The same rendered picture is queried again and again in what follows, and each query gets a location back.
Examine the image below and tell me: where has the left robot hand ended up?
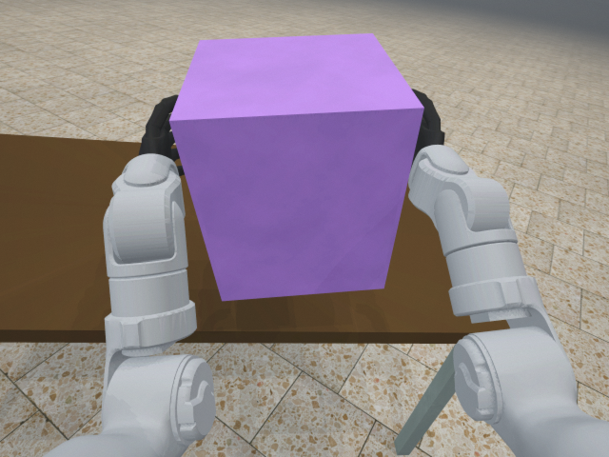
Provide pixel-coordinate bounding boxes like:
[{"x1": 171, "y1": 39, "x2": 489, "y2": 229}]
[{"x1": 138, "y1": 95, "x2": 185, "y2": 176}]

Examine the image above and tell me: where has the carton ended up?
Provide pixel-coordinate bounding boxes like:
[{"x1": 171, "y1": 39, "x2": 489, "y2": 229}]
[{"x1": 169, "y1": 33, "x2": 424, "y2": 301}]

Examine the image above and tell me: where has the table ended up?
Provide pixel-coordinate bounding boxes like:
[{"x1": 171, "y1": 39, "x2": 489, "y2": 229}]
[{"x1": 0, "y1": 134, "x2": 510, "y2": 455}]

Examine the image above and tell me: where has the robot right forearm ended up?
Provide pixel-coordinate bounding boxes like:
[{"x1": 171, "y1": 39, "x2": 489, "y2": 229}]
[{"x1": 408, "y1": 145, "x2": 578, "y2": 401}]

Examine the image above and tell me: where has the robot right upper arm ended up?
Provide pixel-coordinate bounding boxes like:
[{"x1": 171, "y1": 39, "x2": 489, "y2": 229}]
[{"x1": 453, "y1": 327, "x2": 609, "y2": 457}]

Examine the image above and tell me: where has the right robot hand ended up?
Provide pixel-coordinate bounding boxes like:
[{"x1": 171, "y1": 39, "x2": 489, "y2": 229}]
[{"x1": 411, "y1": 89, "x2": 445, "y2": 168}]

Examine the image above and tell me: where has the robot left upper arm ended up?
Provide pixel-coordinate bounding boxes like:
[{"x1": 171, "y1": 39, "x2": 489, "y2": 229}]
[{"x1": 43, "y1": 354, "x2": 216, "y2": 457}]

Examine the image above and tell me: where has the robot left forearm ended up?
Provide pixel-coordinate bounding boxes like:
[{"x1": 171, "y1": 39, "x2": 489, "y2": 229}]
[{"x1": 101, "y1": 153, "x2": 197, "y2": 427}]

